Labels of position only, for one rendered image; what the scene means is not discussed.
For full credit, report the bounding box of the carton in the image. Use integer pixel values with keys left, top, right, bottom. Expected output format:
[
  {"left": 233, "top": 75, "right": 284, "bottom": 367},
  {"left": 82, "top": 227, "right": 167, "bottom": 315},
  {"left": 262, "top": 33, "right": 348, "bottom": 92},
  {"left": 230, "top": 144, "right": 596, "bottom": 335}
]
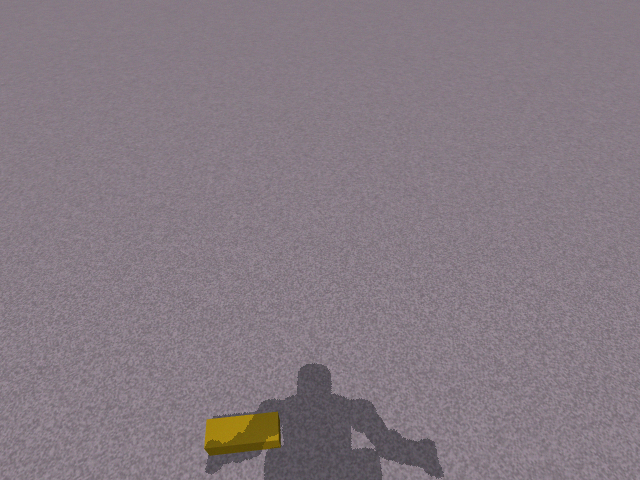
[{"left": 204, "top": 412, "right": 281, "bottom": 456}]

